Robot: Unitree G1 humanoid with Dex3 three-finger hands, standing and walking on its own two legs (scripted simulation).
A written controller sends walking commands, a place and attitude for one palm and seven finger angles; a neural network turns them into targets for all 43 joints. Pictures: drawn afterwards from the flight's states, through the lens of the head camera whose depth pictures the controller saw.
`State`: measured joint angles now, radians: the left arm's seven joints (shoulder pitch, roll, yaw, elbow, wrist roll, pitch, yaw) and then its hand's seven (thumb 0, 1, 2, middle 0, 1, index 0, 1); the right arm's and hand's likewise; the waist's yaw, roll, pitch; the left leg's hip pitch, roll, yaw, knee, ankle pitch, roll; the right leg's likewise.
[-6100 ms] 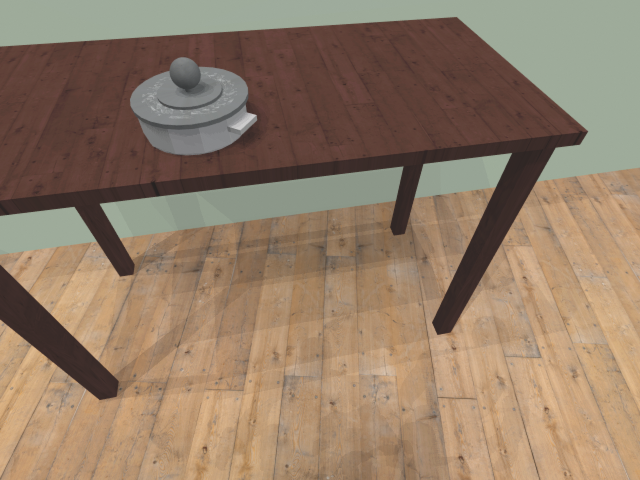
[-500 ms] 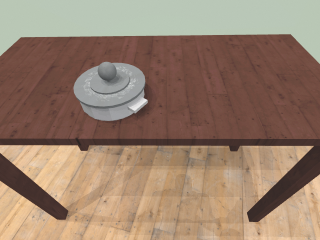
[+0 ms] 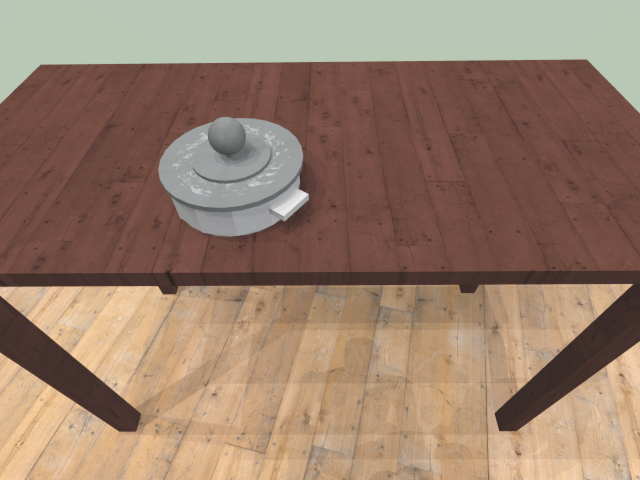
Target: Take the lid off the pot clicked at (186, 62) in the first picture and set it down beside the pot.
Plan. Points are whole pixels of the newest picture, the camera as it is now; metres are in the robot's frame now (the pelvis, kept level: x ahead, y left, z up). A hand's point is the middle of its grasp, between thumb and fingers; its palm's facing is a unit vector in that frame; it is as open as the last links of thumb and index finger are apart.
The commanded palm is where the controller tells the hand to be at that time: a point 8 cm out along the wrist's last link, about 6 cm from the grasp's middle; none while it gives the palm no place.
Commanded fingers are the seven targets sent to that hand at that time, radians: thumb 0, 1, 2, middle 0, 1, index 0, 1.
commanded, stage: look again from close up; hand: left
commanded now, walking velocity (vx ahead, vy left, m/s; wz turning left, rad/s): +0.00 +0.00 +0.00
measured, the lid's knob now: (227, 136) +0.50 +0.15 +0.18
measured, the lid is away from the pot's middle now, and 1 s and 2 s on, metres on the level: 0.00 0.00 0.00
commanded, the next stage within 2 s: lift the closed hand beside the body in 0.86 s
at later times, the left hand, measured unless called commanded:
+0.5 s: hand out of the picture +0.05 +0.18 -0.17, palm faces +0.01 -0.98 -0.22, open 7.3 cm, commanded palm none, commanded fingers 0.00 0.90 0.90 -0.20 -0.30 -0.20 -0.30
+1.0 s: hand out of the picture +0.07 +0.18 -0.16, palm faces +0.04 -0.97 -0.23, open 7.3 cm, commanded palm +0.12 +0.23 -0.05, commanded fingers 0.00 0.90 0.90 -0.33 -0.44 -0.33 -0.44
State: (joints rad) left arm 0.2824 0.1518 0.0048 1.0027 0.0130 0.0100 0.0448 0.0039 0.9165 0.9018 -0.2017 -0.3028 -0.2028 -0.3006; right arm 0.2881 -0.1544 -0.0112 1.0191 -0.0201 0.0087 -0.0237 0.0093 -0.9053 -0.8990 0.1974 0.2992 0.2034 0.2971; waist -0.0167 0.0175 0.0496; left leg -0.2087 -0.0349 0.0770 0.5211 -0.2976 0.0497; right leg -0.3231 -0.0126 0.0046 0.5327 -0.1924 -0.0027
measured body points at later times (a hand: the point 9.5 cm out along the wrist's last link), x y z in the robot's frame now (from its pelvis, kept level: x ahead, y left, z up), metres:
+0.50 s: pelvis +0.02 +0.01 +0.00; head +0.04 +0.00 +0.45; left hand +0.05 +0.24 -0.15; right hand +0.03 -0.22 -0.16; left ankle -0.01 +0.09 -0.73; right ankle +0.06 -0.12 -0.73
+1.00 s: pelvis +0.03 +0.01 +0.00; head +0.05 +0.00 +0.45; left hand +0.07 +0.24 -0.15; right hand +0.03 -0.21 -0.16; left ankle -0.01 +0.09 -0.73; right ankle +0.06 -0.12 -0.73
